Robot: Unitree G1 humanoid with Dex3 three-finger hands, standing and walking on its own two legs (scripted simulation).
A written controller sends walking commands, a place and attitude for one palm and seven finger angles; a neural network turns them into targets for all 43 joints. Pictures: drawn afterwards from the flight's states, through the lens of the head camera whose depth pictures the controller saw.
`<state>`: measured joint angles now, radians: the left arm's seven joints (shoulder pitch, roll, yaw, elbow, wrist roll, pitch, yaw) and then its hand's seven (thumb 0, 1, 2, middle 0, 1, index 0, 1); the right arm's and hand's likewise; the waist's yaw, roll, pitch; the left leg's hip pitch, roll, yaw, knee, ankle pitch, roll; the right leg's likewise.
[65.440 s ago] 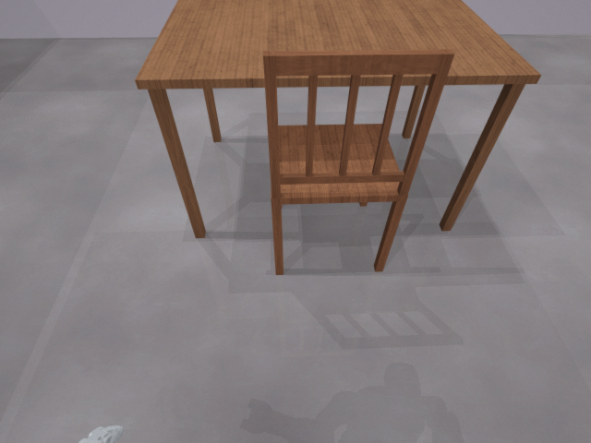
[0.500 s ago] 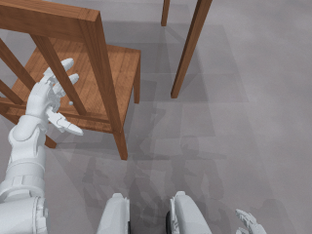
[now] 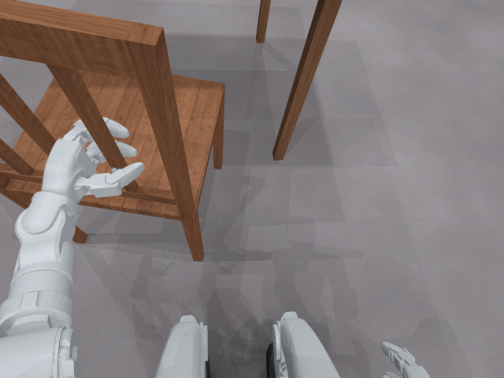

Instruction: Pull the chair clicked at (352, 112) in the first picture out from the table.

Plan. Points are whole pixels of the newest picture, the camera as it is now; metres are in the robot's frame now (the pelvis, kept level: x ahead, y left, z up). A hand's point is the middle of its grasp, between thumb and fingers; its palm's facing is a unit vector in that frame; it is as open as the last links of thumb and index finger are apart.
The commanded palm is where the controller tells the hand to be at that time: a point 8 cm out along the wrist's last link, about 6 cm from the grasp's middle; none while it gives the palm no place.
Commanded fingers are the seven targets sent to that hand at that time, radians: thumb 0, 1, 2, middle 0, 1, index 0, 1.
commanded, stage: hook a spindle and tug to test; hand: left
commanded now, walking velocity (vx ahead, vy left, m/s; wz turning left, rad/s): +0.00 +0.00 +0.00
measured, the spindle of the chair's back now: (37, 131) +0.48 +0.32 +0.03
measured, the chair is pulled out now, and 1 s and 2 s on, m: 0.15 0.20 0.35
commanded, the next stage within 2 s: step backward, pulling the chair out in 0.74 s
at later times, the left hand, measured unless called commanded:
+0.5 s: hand (114, 182) +0.40 +0.20 +0.02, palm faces -0.16 -0.99 -0.02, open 5.4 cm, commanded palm +0.38 +0.24 +0.03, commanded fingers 0.00 0.90 0.90 -0.50 -1.45 -0.50 -1.45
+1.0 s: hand (117, 191) +0.38 +0.19 +0.03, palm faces +0.06 -0.99 -0.13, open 5.3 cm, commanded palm +0.36 +0.24 +0.03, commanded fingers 0.00 0.90 0.90 -0.50 -1.45 -0.50 -1.45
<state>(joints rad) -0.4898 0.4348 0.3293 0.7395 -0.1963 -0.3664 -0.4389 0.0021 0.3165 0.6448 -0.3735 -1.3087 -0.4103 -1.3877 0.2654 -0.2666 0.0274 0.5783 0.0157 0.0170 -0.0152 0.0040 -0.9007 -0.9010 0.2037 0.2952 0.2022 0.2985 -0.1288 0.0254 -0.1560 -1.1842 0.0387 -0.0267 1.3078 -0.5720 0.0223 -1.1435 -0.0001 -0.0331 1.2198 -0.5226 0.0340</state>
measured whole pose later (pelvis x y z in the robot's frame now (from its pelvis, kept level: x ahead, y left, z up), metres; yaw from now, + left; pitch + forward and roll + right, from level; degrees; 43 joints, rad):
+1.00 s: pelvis +0.02 +0.00 +0.05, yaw +0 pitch +18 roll -2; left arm -0.25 0.30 0.20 0.56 -0.11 -0.17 -0.07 0.04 0.74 0.83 -0.31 -1.27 -0.42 -1.45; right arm 0.25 -0.22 0.04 0.51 0.06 0.07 -0.10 0.01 -0.90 -0.90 0.20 0.29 0.20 0.30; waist -0.08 0.03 -0.10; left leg -0.86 0.04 0.01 1.05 -0.50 0.02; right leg -0.85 0.00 0.00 1.00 -0.46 0.03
